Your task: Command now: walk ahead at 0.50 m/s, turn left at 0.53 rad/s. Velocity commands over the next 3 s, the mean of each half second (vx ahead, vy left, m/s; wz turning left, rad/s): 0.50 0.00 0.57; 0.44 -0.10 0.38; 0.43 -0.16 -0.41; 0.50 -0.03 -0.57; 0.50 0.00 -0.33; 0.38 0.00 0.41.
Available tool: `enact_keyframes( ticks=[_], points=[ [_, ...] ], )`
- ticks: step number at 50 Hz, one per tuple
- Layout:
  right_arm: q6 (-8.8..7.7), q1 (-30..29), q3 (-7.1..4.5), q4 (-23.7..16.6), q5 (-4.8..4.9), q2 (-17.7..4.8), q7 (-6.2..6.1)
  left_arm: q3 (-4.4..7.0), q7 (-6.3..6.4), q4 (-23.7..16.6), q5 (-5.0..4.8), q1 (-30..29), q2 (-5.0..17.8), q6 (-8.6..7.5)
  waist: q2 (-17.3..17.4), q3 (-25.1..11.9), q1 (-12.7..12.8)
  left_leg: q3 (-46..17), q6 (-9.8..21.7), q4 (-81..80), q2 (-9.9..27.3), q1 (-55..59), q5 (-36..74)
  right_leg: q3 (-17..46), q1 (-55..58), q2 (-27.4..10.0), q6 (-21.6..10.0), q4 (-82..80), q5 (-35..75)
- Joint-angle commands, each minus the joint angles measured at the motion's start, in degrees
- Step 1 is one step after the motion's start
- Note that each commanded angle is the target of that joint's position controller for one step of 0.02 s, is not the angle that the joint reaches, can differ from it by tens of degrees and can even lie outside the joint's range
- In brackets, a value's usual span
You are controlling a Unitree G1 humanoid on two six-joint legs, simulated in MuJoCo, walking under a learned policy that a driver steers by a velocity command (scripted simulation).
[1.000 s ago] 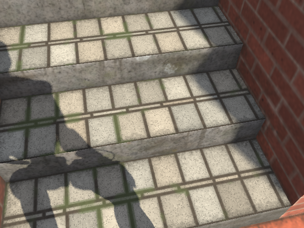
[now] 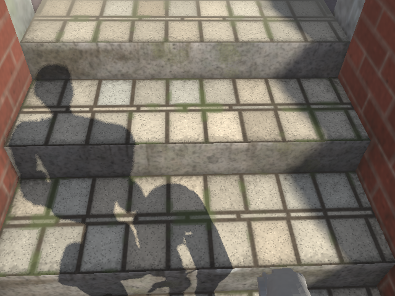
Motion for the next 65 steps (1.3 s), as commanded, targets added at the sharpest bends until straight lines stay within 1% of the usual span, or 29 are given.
enact_keyframes(
  ticks=[1,5,7,9,10,11,12,13,15,17,20,23,26,30,32,34,37,38,39,40,41,43,44,47,50,55,60,63,65],
  points=[
    [-0.56,9.8,0.0,1.0,-1.33,-5.0,1.36,-0.34,0.53,-6.5,0.23,-15.0,2.3,-0.04,3.7,7.0,-3.1,-20.6,4.1,-14.4,11.6,3.9,11.0,-6.9,-8.6,-0.5,1.3,-8.8,-1.3],
    [-1.31,-1.1,0.72,-5.8,3.71,-4.7,2.79,-0.69,0.23,-9.6,2.74,-22.4,-0.8,3.17,7.3,7.8,-0.4,-19.5,8.9,-26.2,17.3,-8.6,35.1,-15.4,19.2,-0.7,5.2,-32.5,-8.6],
    [-2.73,-0.9,-1.2,-6.5,4.74,-12.5,3.26,0.62,-0.85,-10.4,0.33,-20.2,3.4,4.29,9.6,2.8,3.9,-15.4,8.1,-22.3,17.7,-11.3,87.8,-20.1,43.9,6.6,7.2,-42.9,-6.0],
    [-2.78,-3.7,-4.57,-6.8,5.19,-18.8,4.07,3.67,0.2,-6.4,-1.7,-4.6,9.9,3.64,8.7,-1.7,9.9,-12.9,2.3,-4.6,18.2,1.8,110.0,-14.2,53.8,8.9,5.0,-63.5,-7.8],
    [-2.8,3.3,-3.44,-5.9,1.44,-11.0,3.51,4.43,0.93,-0.4,-0.84,15.7,10.5,2.65,-3.3,-25.1,10.6,-13.9,-1.7,17.1,14.8,-6.7,93.1,4.1,85.7,-2.4,-6.5,-61.3,20.7],
    [-2.02,4.2,-1.83,-7.3,-0.01,-4.3,4.19,4.84,1.4,6.2,0.92,31.3,11.3,2.49,-22.1,-32.6,13.1,-13.1,-4.8,42.8,0.5,-29.0,19.1,39.8,102.8,-19.7,-21.7,-80.4,9.6],
    [-0.4,-6.6,-4.67,-7.5,5.09,-11.8,4.81,4.57,2.56,4.9,3.18,31.1,11.4,2.03,-12.5,-15.7,17.3,-14.7,-2.3,68.4,1.7,-40.3,19.7,47.9,85.1,-18.4,-15.0,-89.9,-17.8],
    [-0.33,-10.3,-5.28,-8.4,6.1,-10.3,4.29,5.05,2.63,6.8,1.88,22.7,10.8,0.7,-6.3,-1.5,13.1,-11.3,-0.2,75.3,5.1,-46.2,23.5,39.4,71.1,-17.3,-10.5,-91.1,-29.4],
    [0.11,-15.7,-3.98,-10.8,3.77,-5.6,1.88,2.74,1.78,11.4,-0.18,13.3,-1.7,0.38,5.5,-2.7,5.6,-8.1,5.5,76.8,8.3,-45.2,19.5,20.1,61.7,-17.9,-9.0,-90.4,-12.1],
    [2.04,-18.0,-1.79,-13.3,3.2,0.3,1.63,1.1,2.38,14.9,-0.79,7.5,-8.3,-0.09,1.0,-1.2,-0.5,-7.5,8.8,80.6,10.9,-48.2,14.4,9.5,57.2,-13.8,-5.1,-94.0,-7.0],
    [3.41,-23.3,-0.54,-16.7,5.98,0.4,2.18,2.38,2.24,17.3,3.51,6.4,-5.8,-2.0,2.1,1.4,-2.8,-2.0,8.6,77.5,12.9,-51.0,11.6,-8.9,51.9,-10.0,-1.2,-98.7,-4.9],
    [3.63,-28.8,-0.31,-18.2,6.15,-1.2,2.99,1.69,2.03,18.2,5.92,9.0,-3.0,-2.99,-2.4,1.6,-2.3,0.8,8.4,79.3,14.0,-51.8,17.6,-14.1,50.8,-8.4,-1.0,-102.9,-2.9],
    [3.58,-36.4,1.06,-20.7,6.04,-1.0,1.7,2.15,2.16,23.4,7.0,23.9,-0.1,-2.47,1.5,4.5,4.1,-4.7,8.9,86.5,12.6,-76.1,10.3,-10.4,75.1,-13.8,-2.9,-102.0,1.8],
    [4.61,-46.4,1.25,-26.0,6.04,-2.2,-0.14,1.67,0.71,25.9,7.23,28.7,-1.8,-2.92,0.1,4.5,5.0,1.8,9.7,70.6,15.8,-77.4,13.2,-13.5,82.2,-14.2,-2.5,-107.4,6.5],
    [7.31,-53.2,1.81,-28.8,4.66,-1.0,0.81,2.0,-0.78,24.5,4.48,27.1,-2.0,-2.88,-1.1,3.3,3.9,9.1,8.1,53.5,18.0,-62.1,14.2,-19.4,74.2,-12.7,-3.1,-112.2,12.7],
    [9.39,-55.8,2.42,-29.5,5.44,0.6,2.4,3.46,-1.81,23.5,1.07,27.4,3.9,-3.43,-5.3,2.7,2.6,15.3,3.5,46.6,13.1,-41.6,0.8,-22.2,66.4,-13.9,-6.0,-112.7,37.2],
    [6.88,-40.0,0.66,-22.2,7.48,-2.2,1.01,6.64,-0.37,20.7,1.38,27.1,13.0,-3.67,-10.5,0.4,-3.1,14.8,2.8,25.9,4.4,-28.7,1.8,-22.8,85.1,-18.6,-3.1,-98.8,81.2],
    [5.38,-31.3,-0.53,-20.2,8.16,-5.4,-0.62,7.43,0.26,18.2,2.75,29.1,14.0,-4.06,-10.8,-6.6,-3.8,12.5,5.1,30.6,3.3,-10.3,18.3,-22.4,78.0,-17.3,-0.2,-90.2,91.8],
    [4.36,-11.2,-4.06,-16.5,3.94,-8.4,-3.87,8.85,3.0,19.3,-8.39,27.2,17.1,-3.98,-3.5,-11.4,-14.6,-4.8,3.8,16.0,8.3,17.8,16.8,-23.3,56.6,-7.6,5.2,-62.5,56.3],
    [3.13,-10.0,-7.6,-13.9,5.18,-17.7,-5.24,8.28,2.99,15.9,-9.32,28.9,11.7,-4.38,13.3,-17.9,-10.6,-36.4,7.2,-3.4,25.2,26.2,44.5,-18.3,42.5,4.3,10.4,-33.6,-9.7],
    [3.1,-14.3,-8.35,-14.6,6.36,-18.3,-6.84,8.94,2.69,15.6,-6.7,29.4,9.6,-3.64,1.8,-23.7,-5.3,-41.6,8.6,-7.2,27.6,19.3,52.7,-3.2,46.7,2.9,9.6,-17.4,-8.2],
    [1.74,-21.8,-7.86,-12.2,4.95,-13.7,-7.42,8.07,4.45,7.4,-6.24,16.9,2.5,-1.81,1.8,-11.3,-1.5,-29.0,8.2,-4.2,25.1,3.1,28.5,0.1,39.6,0.2,8.4,-5.9,-1.1],
    [1.13,-22.1,-6.84,-9.6,4.33,-9.2,-7.83,6.94,5.26,5.1,-3.36,12.8,0.0,-0.82,-1.0,-2.4,0.4,-23.1,5.3,-4.1,22.7,-5.5,15.0,0.9,35.4,-0.5,7.3,-5.4,0.4],
    [0.01,-22.4,-4.91,-7.4,3.57,-4.5,-7.35,5.51,6.1,2.5,-1.42,13.0,-2.5,1.93,-2.6,4.6,4.9,-12.7,2.3,-8.3,23.5,-13.2,16.4,3.8,28.4,0.8,6.2,-1.6,-2.2],
    [-3.0,-19.3,-5.29,-7.1,4.13,-8.8,-6.36,6.59,6.75,-1.6,-1.34,9.9,1.7,3.54,-2.1,4.2,5.4,-3.3,0.0,-14.5,24.9,-10.9,31.5,3.4,26.2,1.1,6.7,-10.1,-4.9],
    [-4.26,-8.8,-5.49,-1.8,4.33,-10.5,-6.38,4.9,8.19,-11.6,-0.79,-7.8,-2.6,5.47,3.6,7.7,2.8,-0.2,-2.8,-18.8,27.2,3.7,10.2,3.7,-1.6,0.3,3.7,9.3,-15.8],
    [-3.43,-6.2,-6.54,-1.1,5.89,-15.8,-9.88,3.68,3.81,-17.5,-0.94,-15.4,-0.9,7.7,7.8,7.1,0.5,8.6,-1.7,-34.4,24.3,5.4,18.4,-9.9,15.2,-5.6,3.0,-28.6,-18.2],
    [-0.95,-10.1,-7.64,-7.6,7.05,-19.3,-9.91,3.39,2.87,-11.2,-1.21,-2.1,-3.5,8.45,10.7,-2.6,3.3,16.8,-2.4,-20.2,26.3,10.7,73.5,-19.3,39.7,1.9,0.3,-42.5,-26.6],
    [0.45,-12.1,-7.64,-12.3,7.68,-19.7,-7.47,6.32,2.9,-5.5,-1.29,16.0,3.0,6.37,14.2,-13.2,9.8,16.2,-2.9,5.6,23.9,13.1,90.0,-16.6,58.5,10.0,-1.7,-59.6,-25.4]
  ],
)
Next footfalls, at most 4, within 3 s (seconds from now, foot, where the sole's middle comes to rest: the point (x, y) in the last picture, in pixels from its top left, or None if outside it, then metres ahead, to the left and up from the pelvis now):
0.18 right None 0.34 -0.11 -0.62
0.74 left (102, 235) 0.61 0.27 -0.47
1.30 right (166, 112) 0.98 0.10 -0.33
1.86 left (120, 16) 1.34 0.27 -0.18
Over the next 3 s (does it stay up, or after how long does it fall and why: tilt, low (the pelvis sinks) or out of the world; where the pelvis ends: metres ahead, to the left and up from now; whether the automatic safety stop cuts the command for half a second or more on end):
stays up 1.82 0.07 0.58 its command is cut before an obstacle after 0.8 s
